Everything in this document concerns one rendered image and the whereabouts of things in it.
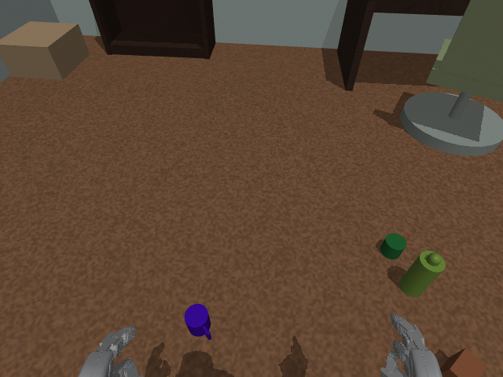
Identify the office chair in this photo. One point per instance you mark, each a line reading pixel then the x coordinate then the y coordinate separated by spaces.
pixel 472 62

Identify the bookshelf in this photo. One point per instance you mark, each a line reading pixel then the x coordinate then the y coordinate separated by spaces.
pixel 159 28

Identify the desk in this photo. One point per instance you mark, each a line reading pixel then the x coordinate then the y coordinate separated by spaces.
pixel 358 17

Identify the right robot hand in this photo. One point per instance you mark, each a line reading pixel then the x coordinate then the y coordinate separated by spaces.
pixel 417 359

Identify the left robot hand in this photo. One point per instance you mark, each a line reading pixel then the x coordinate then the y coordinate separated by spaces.
pixel 100 363

